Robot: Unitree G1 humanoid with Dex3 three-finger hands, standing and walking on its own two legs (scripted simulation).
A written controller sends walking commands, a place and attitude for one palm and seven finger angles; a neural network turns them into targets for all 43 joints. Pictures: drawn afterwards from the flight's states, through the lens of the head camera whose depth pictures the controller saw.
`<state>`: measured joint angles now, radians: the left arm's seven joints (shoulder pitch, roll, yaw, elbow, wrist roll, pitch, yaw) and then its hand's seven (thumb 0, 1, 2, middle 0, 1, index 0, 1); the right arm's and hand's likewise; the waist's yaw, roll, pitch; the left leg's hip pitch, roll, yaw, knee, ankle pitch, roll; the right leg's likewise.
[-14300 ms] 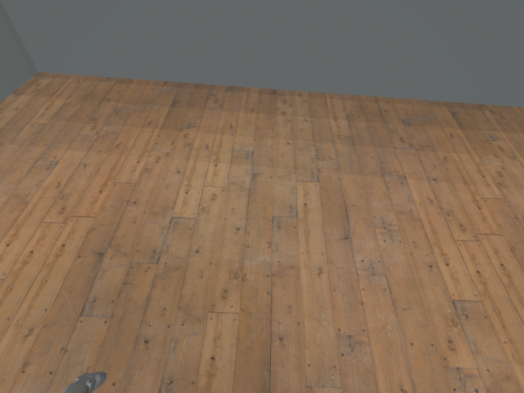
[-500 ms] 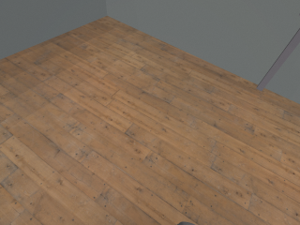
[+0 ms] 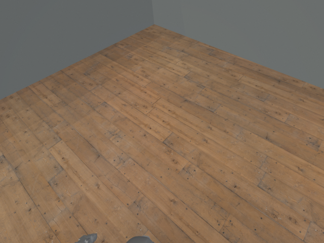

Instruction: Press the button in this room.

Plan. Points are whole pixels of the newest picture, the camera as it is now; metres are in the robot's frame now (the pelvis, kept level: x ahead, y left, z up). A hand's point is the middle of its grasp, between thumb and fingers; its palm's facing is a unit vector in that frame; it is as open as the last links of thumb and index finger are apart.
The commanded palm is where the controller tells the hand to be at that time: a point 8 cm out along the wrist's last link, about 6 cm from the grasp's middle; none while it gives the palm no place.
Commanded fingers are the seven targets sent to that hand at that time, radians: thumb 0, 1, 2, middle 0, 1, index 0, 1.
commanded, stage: turn or walk to find it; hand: left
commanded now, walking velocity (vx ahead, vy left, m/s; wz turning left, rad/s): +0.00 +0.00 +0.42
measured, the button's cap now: out of the picture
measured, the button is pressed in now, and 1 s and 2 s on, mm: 0 0 0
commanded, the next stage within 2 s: none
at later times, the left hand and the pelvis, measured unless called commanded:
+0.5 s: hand out of the picture -0.08 +0.26 -0.19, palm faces +0.28 -0.93 -0.25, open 7.3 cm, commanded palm none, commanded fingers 0.00 0.90 0.90 -0.20 -0.30 -0.20 -0.30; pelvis -0.04 +0.05 -0.01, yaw +13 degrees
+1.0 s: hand out of the picture -0.01 +0.24 -0.14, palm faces +0.38 -0.88 -0.28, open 7.3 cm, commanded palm none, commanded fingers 0.00 0.90 0.90 -0.20 -0.30 -0.20 -0.30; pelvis -0.06 +0.01 -0.01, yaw +25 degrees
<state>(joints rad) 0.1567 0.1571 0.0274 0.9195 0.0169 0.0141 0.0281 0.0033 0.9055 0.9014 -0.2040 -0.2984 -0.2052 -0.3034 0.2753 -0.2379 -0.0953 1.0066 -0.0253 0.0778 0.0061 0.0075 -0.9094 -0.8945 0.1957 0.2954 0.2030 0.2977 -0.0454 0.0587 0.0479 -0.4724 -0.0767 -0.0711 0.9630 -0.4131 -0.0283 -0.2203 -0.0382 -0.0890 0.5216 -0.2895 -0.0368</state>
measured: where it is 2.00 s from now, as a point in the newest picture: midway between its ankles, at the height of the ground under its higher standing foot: outside the picture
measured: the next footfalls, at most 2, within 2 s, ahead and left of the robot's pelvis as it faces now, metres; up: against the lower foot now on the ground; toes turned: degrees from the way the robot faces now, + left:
left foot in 0.42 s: -0.03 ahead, +0.15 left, +0.00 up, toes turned +16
right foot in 0.96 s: +0.02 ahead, -0.07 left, +0.00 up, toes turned +21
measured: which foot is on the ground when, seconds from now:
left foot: up 0.00-0.40, down 0.42-0.96, up 0.98-1.00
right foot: down 0.00-0.42, up 0.44-0.94, down 0.96-1.00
